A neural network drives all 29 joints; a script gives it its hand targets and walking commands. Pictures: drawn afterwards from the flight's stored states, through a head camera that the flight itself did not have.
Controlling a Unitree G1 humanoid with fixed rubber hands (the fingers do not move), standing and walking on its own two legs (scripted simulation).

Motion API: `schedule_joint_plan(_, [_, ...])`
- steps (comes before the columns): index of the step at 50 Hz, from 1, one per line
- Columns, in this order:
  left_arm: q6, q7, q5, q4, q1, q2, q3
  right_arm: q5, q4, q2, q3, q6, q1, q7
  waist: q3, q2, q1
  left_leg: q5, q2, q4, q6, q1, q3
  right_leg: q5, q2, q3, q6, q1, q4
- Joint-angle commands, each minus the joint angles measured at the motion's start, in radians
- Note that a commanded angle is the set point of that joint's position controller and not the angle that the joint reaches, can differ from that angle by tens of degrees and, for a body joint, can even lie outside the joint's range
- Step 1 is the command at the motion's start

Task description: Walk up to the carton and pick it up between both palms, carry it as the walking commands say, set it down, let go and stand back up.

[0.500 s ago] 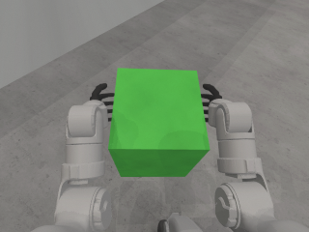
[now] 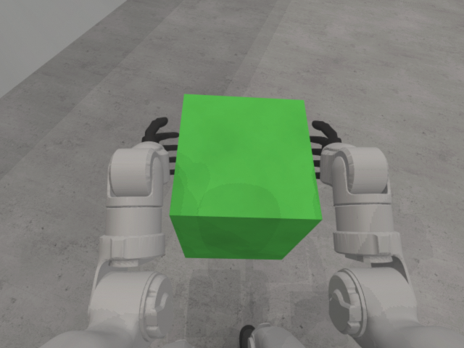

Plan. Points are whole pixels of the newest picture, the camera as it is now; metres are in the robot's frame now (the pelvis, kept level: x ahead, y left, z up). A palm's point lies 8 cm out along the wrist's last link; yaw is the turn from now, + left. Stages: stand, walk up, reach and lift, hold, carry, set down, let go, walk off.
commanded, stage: carry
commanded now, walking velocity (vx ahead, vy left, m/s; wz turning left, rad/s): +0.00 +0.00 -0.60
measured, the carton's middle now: (238, 186) +0.38 -0.02 +0.02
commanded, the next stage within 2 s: none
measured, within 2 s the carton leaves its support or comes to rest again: neither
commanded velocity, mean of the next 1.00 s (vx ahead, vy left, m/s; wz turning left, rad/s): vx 0.00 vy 0.00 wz -0.60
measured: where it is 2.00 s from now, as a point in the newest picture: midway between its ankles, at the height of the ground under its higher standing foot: outside the picture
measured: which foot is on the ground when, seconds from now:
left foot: up 0.00-0.00, down 0.02-0.32, up 0.34-0.60, down 0.62-0.92, up 0.94-1.00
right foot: down 0.00-0.04, up 0.06-0.28, down 0.30-0.66, up 0.68-0.88, down 0.90-1.00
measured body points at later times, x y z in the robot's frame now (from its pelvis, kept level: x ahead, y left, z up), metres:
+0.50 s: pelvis -0.10 -0.04 +0.00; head -0.06 -0.05 +0.45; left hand +0.31 -0.04 +0.11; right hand +0.21 -0.31 +0.10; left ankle -0.06 +0.08 -0.68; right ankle -0.05 -0.15 -0.72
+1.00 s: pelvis -0.21 -0.05 +0.00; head -0.18 -0.06 +0.45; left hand +0.20 -0.15 +0.12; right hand +0.03 -0.37 +0.11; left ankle -0.11 +0.07 -0.69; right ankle -0.22 -0.16 -0.72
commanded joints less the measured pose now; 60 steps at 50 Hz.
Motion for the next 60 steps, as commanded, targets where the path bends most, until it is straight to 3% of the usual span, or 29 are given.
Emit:
schedule_joint_plan(1, [-0.019,-0.232,-0.435,-0.083,-0.656,-1.032,-0.544,0.487,-0.149,1.207,0.588,-0.051,-0.802,0.276,-0.597,-0.134,0.074,0.074,-0.008,-0.251,0.031,0.201,0.002,0.120,-0.241,0.245,-0.042,0.364,-0.149])
schedule_joint_plan(2, [-0.018,-0.233,-0.444,-0.085,-0.676,-1.033,-0.554,0.486,-0.156,1.195,0.589,-0.054,-0.817,0.276,-0.599,-0.081,0.065,0.105,0.063,-0.354,0.053,0.361,-0.064,0.065,-0.198,0.203,0.006,0.223,-0.110])
schedule_joint_plan(3, [-0.015,-0.240,-0.465,-0.104,-0.728,-1.045,-0.569,0.468,-0.124,1.176,0.576,-0.059,-0.809,0.276,-0.559,0.177,0.053,0.094,0.248,-0.414,0.130,0.422,-0.272,-0.164,-0.087,0.076,0.075,0.025,-0.005])
schedule_joint_plan(4, [-0.012,-0.241,-0.475,-0.091,-0.725,-1.051,-0.583,0.454,-0.110,1.159,0.552,-0.059,-0.799,0.277,-0.508,0.330,0.061,0.249,0.433,-0.458,0.215,0.393,-0.398,-0.360,-0.034,-0.042,0.073,-0.081,0.276])
schedule_joint_plan(5, [-0.015,-0.245,-0.495,-0.090,-0.756,-1.054,-0.613,0.436,-0.118,1.146,0.558,-0.057,-0.799,0.275,-0.475,0.240,0.054,0.497,0.468,-0.402,0.251,0.408,-0.349,-0.400,-0.087,-0.033,0.059,-0.137,0.409])
schedule_joint_plan(7, [-0.017,-0.265,-0.541,-0.072,-0.773,-1.081,-0.637,0.403,-0.160,1.113,0.544,-0.062,-0.819,0.267,-0.484,0.136,0.044,0.769,0.387,-0.320,0.213,0.439,-0.169,-0.379,-0.107,-0.040,0.060,-0.119,0.404])
schedule_joint_plan(10, [-0.007,-0.280,-0.565,-0.029,-0.721,-1.107,-0.633,0.359,-0.149,1.087,0.508,-0.053,-0.743,0.250,-0.502,0.233,0.040,0.844,0.319,-0.253,0.154,0.445,-0.006,-0.305,-0.052,-0.114,0.075,0.000,0.249])
schedule_joint_plan(13, [-0.001,-0.287,-0.561,0.012,-0.706,-1.113,-0.615,0.332,-0.123,1.076,0.484,-0.046,-0.706,0.243,-0.502,0.295,0.038,0.816,0.334,-0.192,0.115,0.447,0.031,-0.263,-0.024,-0.170,0.068,0.088,0.048])
schedule_joint_plan(15, [0.001,-0.293,-0.552,0.050,-0.689,-1.106,-0.591,0.332,-0.108,1.073,0.487,-0.038,-0.714,0.239,-0.501,0.205,0.060,0.670,0.304,-0.081,0.037,0.295,0.069,-0.071,-0.085,-0.089,0.046,0.285,-0.151])
schedule_joint_plan(16, [0.003,-0.295,-0.539,0.066,-0.651,-1.092,-0.578,0.327,-0.109,1.069,0.484,-0.032,-0.706,0.238,-0.524,0.041,0.070,0.428,0.242,0.018,-0.025,0.086,0.081,0.229,-0.216,0.106,-0.005,0.434,-0.133])
schedule_joint_plan(17, [0.002,-0.295,-0.493,0.102,-0.528,-1.100,-0.548,0.313,-0.106,1.107,0.484,-0.018,-0.647,0.246,-0.536,-0.286,0.077,-0.070,0.108,0.145,-0.072,-0.136,0.113,0.733,-0.389,0.358,-0.120,0.537,-0.068])
schedule_joint_plan(18, [-0.008,-0.295,-0.528,0.044,-0.681,-1.088,-0.555,0.353,-0.146,1.125,0.531,-0.032,-0.806,0.243,-0.563,-0.243,0.076,-0.205,0.088,0.258,-0.066,-0.212,0.035,0.969,-0.375,0.333,-0.148,0.645,-0.013])
schedule_joint_plan(20, [-0.011,-0.281,-0.504,-0.010,-0.658,-1.101,-0.543,0.416,-0.163,1.174,0.550,-0.037,-0.794,0.251,-0.592,-0.117,0.067,-0.130,0.082,0.304,-0.050,-0.211,-0.021,0.771,-0.340,0.252,-0.112,0.631,-0.016])
schedule_joint_plan(24, [-0.021,-0.248,-0.472,-0.088,-0.734,-1.065,-0.528,0.493,-0.188,1.196,0.576,-0.049,-0.884,0.260,-0.583,-0.120,0.074,-0.014,0.052,0.208,-0.029,-0.136,-0.026,0.290,-0.299,0.240,-0.107,0.522,-0.107])
schedule_joint_plan(31, [-0.011,-0.235,-0.428,-0.057,-0.666,-1.046,-0.527,0.481,-0.143,1.207,0.569,-0.041,-0.827,0.270,-0.597,-0.145,0.070,0.051,-0.019,-0.248,0.028,0.198,0.006,0.108,-0.241,0.245,-0.035,0.381,-0.168])
schedule_joint_plan(32, [-0.010,-0.236,-0.435,-0.060,-0.679,-1.048,-0.537,0.478,-0.149,1.199,0.570,-0.045,-0.832,0.271,-0.599,-0.105,0.060,0.090,0.040,-0.359,0.050,0.361,-0.044,0.076,-0.197,0.199,0.014,0.246,-0.138])
schedule_joint_plan(33, [-0.008,-0.243,-0.459,-0.088,-0.751,-1.053,-0.555,0.465,-0.127,1.178,0.562,-0.051,-0.845,0.270,-0.562,0.134,0.049,0.046,0.210,-0.416,0.124,0.442,-0.239,-0.128,-0.094,0.078,0.091,0.045,-0.050])
schedule_joint_plan(34, [-0.002,-0.244,-0.462,-0.063,-0.710,-1.060,-0.561,0.448,-0.109,1.164,0.535,-0.048,-0.809,0.271,-0.508,0.338,0.063,0.147,0.412,-0.472,0.207,0.389,-0.410,-0.337,-0.032,-0.034,0.080,-0.061,0.261])
schedule_joint_plan(35, [-0.005,-0.247,-0.477,-0.066,-0.751,-1.059,-0.590,0.434,-0.115,1.150,0.540,-0.046,-0.821,0.271,-0.463,0.250,0.058,0.389,0.472,-0.429,0.251,0.393,-0.362,-0.381,-0.087,-0.026,0.063,-0.140,0.406])
schedule_joint_plan(37, [-0.008,-0.268,-0.523,-0.051,-0.767,-1.091,-0.617,0.402,-0.159,1.118,0.527,-0.051,-0.837,0.266,-0.467,0.121,0.047,0.673,0.383,-0.343,0.213,0.406,-0.166,-0.354,-0.112,-0.032,0.057,-0.108,0.428])
schedule_joint_plan(40, [0.002,-0.282,-0.554,-0.017,-0.720,-1.121,-0.619,0.361,-0.159,1.099,0.500,-0.041,-0.767,0.250,-0.492,0.219,0.042,0.816,0.317,-0.265,0.162,0.438,-0.002,-0.301,-0.065,-0.105,0.071,-0.014,0.292])
schedule_joint_plan(44, [0.007,-0.292,-0.550,0.041,-0.711,-1.120,-0.596,0.331,-0.126,1.082,0.475,-0.034,-0.736,0.240,-0.487,0.292,0.046,0.772,0.329,-0.163,0.096,0.417,0.057,-0.220,-0.026,-0.182,0.060,0.131,-0.011])
schedule_joint_plan(46, [0.009,-0.298,-0.537,0.088,-0.674,-1.107,-0.565,0.327,-0.100,1.078,0.475,-0.025,-0.731,0.235,-0.490,0.126,0.068,0.512,0.278,0.000,0.002,0.186,0.088,0.060,-0.149,0.003,0.031,0.368,-0.156])
schedule_joint_plan(47, [0.007,-0.301,-0.507,0.112,-0.605,-1.095,-0.550,0.308,-0.103,1.102,0.471,-0.017,-0.703,0.239,-0.522,-0.238,0.076,0.080,0.130,0.148,-0.069,-0.096,0.123,0.565,-0.386,0.354,-0.086,0.506,-0.103])
schedule_joint_plan(48, [0.006,-0.302,-0.515,0.097,-0.634,-1.106,-0.534,0.328,-0.119,1.121,0.498,-0.017,-0.767,0.239,-0.552,-0.288,0.074,-0.202,0.090,0.269,-0.066,-0.187,0.044,0.863,-0.390,0.358,-0.146,0.608,-0.044])
schedule_joint_plan(49, [0.006,-0.296,-0.512,0.076,-0.656,-1.110,-0.528,0.369,-0.143,1.151,0.516,-0.023,-0.810,0.240,-0.578,-0.201,0.070,-0.193,0.080,0.316,-0.057,-0.203,-0.001,0.899,-0.364,0.306,-0.136,0.635,-0.017])
schedule_joint_plan(50, [0.003,-0.288,-0.498,0.045,-0.638,-1.120,-0.523,0.405,-0.160,1.172,0.529,-0.026,-0.809,0.248,-0.583,-0.128,0.066,-0.145,0.078,0.324,-0.050,-0.199,-0.019,0.770,-0.346,0.262,-0.117,0.622,-0.021])
schedule_joint_plan(54, [-0.012,-0.251,-0.469,-0.049,-0.741,-1.088,-0.512,0.496,-0.179,1.198,0.556,-0.037,-0.920,0.262,-0.576,-0.124,0.073,-0.027,0.053,0.223,-0.025,-0.134,-0.030,0.271,-0.301,0.238,-0.105,0.519,-0.110])
schedule_joint_plan(60, [-0.004,-0.232,-0.419,-0.024,-0.682,-1.066,-0.500,0.495,-0.135,1.211,0.544,-0.031,-0.877,0.273,-0.594,-0.151,0.076,-0.015,-0.026,-0.122,0.017,0.098,0.001,0.111,-0.266,0.262,-0.061,0.436,-0.178])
